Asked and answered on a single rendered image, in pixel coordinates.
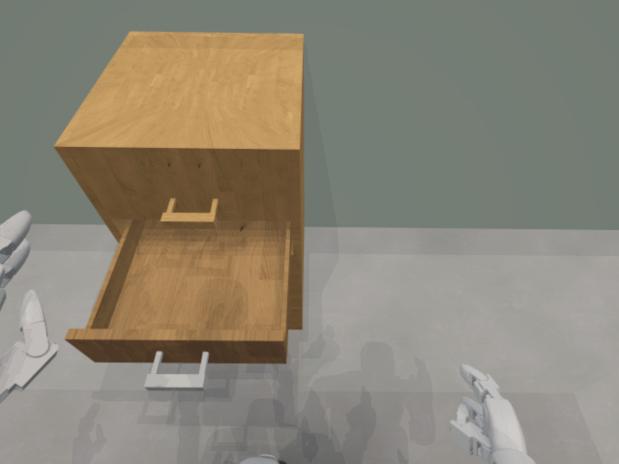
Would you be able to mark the cabinet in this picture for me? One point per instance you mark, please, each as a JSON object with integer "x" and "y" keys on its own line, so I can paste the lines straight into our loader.
{"x": 192, "y": 122}

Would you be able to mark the handle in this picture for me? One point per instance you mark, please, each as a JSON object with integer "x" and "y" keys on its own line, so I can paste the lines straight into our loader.
{"x": 176, "y": 382}
{"x": 189, "y": 220}

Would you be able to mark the drawer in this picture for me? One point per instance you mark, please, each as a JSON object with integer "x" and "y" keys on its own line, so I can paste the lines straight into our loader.
{"x": 187, "y": 291}

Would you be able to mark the robot left hand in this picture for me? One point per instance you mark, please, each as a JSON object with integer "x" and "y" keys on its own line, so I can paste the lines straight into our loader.
{"x": 20, "y": 365}

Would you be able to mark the robot right hand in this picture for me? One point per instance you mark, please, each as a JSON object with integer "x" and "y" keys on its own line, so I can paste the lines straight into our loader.
{"x": 496, "y": 425}

